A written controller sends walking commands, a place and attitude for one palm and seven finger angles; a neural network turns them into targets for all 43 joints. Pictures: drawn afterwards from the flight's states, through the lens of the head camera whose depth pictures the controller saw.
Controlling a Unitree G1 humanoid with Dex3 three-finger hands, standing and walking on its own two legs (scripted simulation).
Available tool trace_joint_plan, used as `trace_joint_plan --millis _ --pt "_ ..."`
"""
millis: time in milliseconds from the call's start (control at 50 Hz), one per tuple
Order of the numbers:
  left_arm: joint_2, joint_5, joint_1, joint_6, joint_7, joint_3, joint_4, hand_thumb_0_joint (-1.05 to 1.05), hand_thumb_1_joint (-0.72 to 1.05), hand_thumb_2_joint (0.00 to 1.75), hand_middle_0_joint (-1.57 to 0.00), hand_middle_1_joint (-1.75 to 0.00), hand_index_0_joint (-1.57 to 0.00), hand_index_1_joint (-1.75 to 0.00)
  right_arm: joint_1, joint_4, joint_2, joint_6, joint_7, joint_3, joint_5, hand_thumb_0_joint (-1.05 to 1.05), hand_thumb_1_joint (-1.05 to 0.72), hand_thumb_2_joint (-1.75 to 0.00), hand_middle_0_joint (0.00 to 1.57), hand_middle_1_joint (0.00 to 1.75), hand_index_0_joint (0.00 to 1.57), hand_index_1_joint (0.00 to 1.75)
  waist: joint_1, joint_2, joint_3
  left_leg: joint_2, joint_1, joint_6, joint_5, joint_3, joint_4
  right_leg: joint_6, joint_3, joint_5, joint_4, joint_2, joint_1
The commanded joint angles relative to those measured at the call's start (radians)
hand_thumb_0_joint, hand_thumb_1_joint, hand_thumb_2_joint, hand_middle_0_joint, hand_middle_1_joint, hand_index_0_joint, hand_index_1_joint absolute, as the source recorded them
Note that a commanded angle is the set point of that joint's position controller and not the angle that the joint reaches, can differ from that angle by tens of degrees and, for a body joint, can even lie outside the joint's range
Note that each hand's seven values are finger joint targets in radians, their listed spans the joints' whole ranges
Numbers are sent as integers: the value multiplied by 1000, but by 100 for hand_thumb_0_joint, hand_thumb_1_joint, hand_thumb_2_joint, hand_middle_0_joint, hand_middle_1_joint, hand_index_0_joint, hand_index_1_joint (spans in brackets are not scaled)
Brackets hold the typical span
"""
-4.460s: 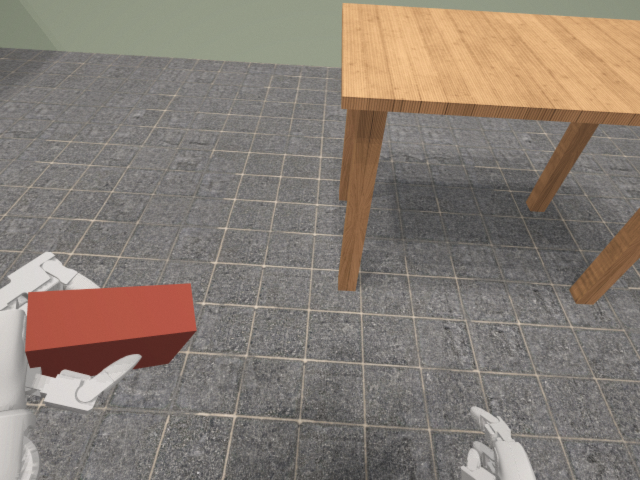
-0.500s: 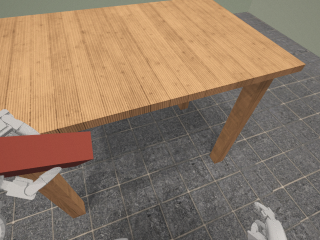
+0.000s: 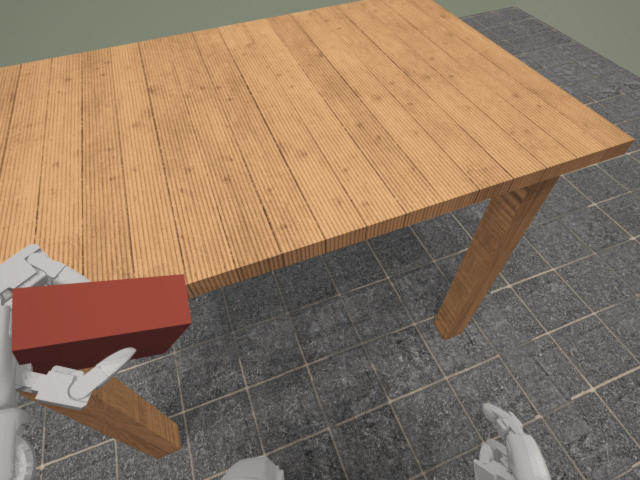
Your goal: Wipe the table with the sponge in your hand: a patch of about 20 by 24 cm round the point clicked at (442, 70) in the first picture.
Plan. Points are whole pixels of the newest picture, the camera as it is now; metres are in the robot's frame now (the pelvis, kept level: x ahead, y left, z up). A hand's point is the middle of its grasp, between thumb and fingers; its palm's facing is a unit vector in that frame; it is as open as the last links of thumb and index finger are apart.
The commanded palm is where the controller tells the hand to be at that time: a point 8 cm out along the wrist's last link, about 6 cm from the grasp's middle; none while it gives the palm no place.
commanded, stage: come to a stop and stand still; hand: left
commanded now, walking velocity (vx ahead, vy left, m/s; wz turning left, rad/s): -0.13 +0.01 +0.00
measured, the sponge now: (128, 324) +0.24 +0.20 +0.14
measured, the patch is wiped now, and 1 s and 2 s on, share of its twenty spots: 0.00 0.00 0.00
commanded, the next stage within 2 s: look again from close up in 1.66 s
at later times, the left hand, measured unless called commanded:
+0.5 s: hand (59, 351) +0.20 +0.23 +0.16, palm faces +0.35 -0.83 -0.44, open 9.2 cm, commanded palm +0.15 +0.28 +0.18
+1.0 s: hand (30, 413) +0.15 +0.24 +0.15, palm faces +0.37 -0.84 -0.39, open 9.2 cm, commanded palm +0.10 +0.28 +0.18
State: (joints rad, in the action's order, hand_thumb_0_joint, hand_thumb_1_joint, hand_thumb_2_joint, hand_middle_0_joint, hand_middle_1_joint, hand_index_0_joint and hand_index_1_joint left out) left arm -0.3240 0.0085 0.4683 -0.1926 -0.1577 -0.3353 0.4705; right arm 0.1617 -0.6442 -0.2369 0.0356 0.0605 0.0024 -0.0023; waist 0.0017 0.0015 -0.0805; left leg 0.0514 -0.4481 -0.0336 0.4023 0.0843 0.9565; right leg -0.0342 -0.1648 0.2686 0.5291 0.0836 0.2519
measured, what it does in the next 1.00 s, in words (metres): steps on the spot: left foot, then right foot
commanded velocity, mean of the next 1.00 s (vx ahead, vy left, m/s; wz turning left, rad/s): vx -0.02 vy -0.02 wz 0.00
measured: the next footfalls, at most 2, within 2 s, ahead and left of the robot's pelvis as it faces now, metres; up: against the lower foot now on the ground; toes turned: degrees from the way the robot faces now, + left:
left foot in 0.14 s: +0.05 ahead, +0.12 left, +0.00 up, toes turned +2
right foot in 0.40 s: +0.04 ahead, -0.10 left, +0.00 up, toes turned -6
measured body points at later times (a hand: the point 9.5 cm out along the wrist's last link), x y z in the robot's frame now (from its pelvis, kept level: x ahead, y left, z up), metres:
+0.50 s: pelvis -0.02 +0.00 -0.01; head +0.00 +0.00 +0.44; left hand +0.17 +0.27 +0.19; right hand +0.15 -0.19 -0.10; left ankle +0.05 +0.14 -0.74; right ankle +0.00 -0.10 -0.74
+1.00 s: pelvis -0.07 +0.01 -0.01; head -0.06 +0.01 +0.44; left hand +0.13 +0.28 +0.17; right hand +0.08 -0.23 -0.09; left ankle +0.01 +0.12 -0.74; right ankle +0.00 -0.10 -0.74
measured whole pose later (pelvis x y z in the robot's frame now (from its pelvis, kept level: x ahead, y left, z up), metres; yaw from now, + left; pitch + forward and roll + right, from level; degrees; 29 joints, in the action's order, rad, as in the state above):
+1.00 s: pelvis -0.07 +0.01 -0.01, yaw -2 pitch -2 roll -1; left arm -0.34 0.00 0.47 -0.18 -0.15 -0.31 0.47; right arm 0.24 -0.62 -0.21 0.08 0.07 0.02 -0.01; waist 0.00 0.00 -0.04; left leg 0.05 -0.33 0.00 0.22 0.05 0.57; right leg -0.03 -0.11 0.18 0.50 0.00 0.29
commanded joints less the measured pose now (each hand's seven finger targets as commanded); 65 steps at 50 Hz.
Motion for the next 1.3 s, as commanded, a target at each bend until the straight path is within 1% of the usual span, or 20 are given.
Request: trace_joint_plan --millis 0,80,100,120,140,160,200,300,380,420,460,520,580,620,660,700,780,920,1160,1280 --pt "-232 18 28 -81 -42 -181 305 0 10 130 -120 -160 -120 -160 -67 212 -38 53 11 -28 -4 0 -90 -90 20 30 20 30 -27 -141 226 -18 38 -3 -68 33 -248 -86 162 -686 -93 218 -215" --pt "-229 27 8 -74 -48 -182 341 0 10 130 -120 -160 -120 -160 -22 225 -58 39 27 -51 2 0 -90 -90 20 30 20 30 7 -56 255 8 272 2 -371 13 -518 -3 125 -511 20 139 -145" --pt "-235 28 -12 -78 -46 -180 354 0 10 130 -120 -160 -120 -160 -26 233 -83 41 30 -61 6 0 -90 -90 20 30 20 30 -4 50 254 109 320 34 -590 -76 -534 35 106 -351 70 75 -86" --pt "-242 27 -14 -82 -42 -174 353 0 10 130 -120 -160 -120 -160 -23 239 -99 47 30 -71 16 0 -90 -90 20 30 20 30 -14 158 247 228 376 80 -748 -195 -549 62 86 -14 132 9 11" --pt "-209 28 44 -84 -32 -165 273 0 10 130 -120 -160 -120 -160 -1 232 -80 54 23 -59 5 0 -90 -90 20 30 20 30 -10 254 224 299 374 144 -926 -289 -589 68 93 246 233 -46 101" --pt "-218 20 9 -91 -23 -156 289 0 10 130 -120 -160 -120 -160 -11 223 -82 62 14 -55 -11 0 -90 -90 20 30 20 30 -3 319 205 333 354 172 -947 -324 -610 65 120 308 307 -43 129" --pt "-195 12 -48 -93 -20 -119 330 0 10 130 -120 -160 -120 -160 2 208 -87 81 -8 -59 -3 0 -90 -90 20 30 20 30 -3 274 225 284 407 151 -955 -213 -549 57 121 203 245 -49 121" --pt "-180 27 -15 -56 -13 -101 353 0 10 130 -120 -160 -120 -160 -1 216 -88 107 -29 -47 -2 0 -90 -90 20 30 20 30 5 274 227 243 341 115 -713 -142 -571 63 71 120 51 -83 5" --pt "-200 30 -24 -47 -11 -134 288 0 10 130 -120 -160 -120 -160 -17 216 -76 97 -15 -31 2 0 -90 -90 20 30 20 30 0 196 209 198 200 73 -411 -101 -545 62 79 -48 -129 -58 -149" --pt "-220 33 -24 -37 -11 -153 243 0 10 130 -120 -160 -120 -160 -19 214 -50 87 -11 -23 8 0 -90 -90 20 30 20 30 7 6 224 107 138 21 -191 -29 -455 28 191 -202 -140 34 -159" --pt "-211 53 -16 -17 -5 -140 217 0 10 130 -120 -160 -120 -160 -19 210 -42 75 -6 -23 10 0 -90 -90 20 30 20 30 4 -148 169 14 143 1 -56 -22 -293 -51 349 -149 -225 164 0" --pt "-214 45 -73 -15 -17 -128 249 0 10 130 -120 -160 -120 -160 -52 187 -35 64 3 -3 4 0 -90 -90 20 30 20 30 6 -114 161 5 109 9 -34 -78 -251 -82 330 -122 -211 187 -8" --pt "-214 34 -91 -24 -20 -128 225 0 10 130 -120 -160 -120 -160 -45 178 -51 64 15 -10 1 0 -90 -90 20 30 20 30 3 -119 148 1 188 20 -138 -60 -399 -40 262 -27 -194 133 11" --pt "-213 32 -95 -30 -18 -119 227 0 10 130 -120 -160 -120 -160 -52 184 -72 65 26 -23 8 0 -90 -90 20 30 20 30 -4 -36 125 49 232 41 -210 -89 -493 -7 248 51 -180 86 32" --pt "-203 23 -84 -47 -14 -111 231 0 10 130 -120 -160 -120 -160 -50 189 -75 66 26 -13 -2 0 -90 -90 20 30 20 30 -8 130 83 106 140 64 -86 -164 -601 26 201 185 -150 16 31" --pt "-185 9 -109 -61 -15 -93 220 0 10 130 -120 -160 -120 -160 -52 190 -81 71 23 -13 -1 0 -90 -90 20 30 20 30 -11 164 57 133 -17 80 96 -208 -681 40 168 167 -88 -20 -73" --pt "-182 5 -91 -74 -19 -94 216 0 10 130 -120 -160 -120 -160 -23 194 -82 96 20 -26 0 0 -90 -90 20 30 20 30 -11 122 121 89 29 64 36 -154 -610 31 187 101 -120 -7 -104" --pt "-206 10 -102 -57 -26 -110 233 0 10 130 -120 -160 -120 -160 -19 181 -81 94 18 -27 -7 0 -90 -90 20 30 20 30 0 -7 112 28 137 41 3 -96 -455 -10 275 301 -247 79 75" --pt "-168 8 -92 -69 -20 -89 216 0 10 130 -120 -160 -120 -160 -28 183 -75 107 20 -11 -2 0 -90 -90 20 30 20 30 -11 124 146 117 45 67 -12 -198 -656 37 149 26 -64 -37 -118" --pt "-161 4 -103 -65 -18 -77 216 0 10 130 -120 -160 -120 -160 -27 182 -71 110 14 -13 -1 0 -90 -90 20 30 20 30 -12 63 124 83 40 55 32 -146 -607 31 188 63 -118 -12 -87"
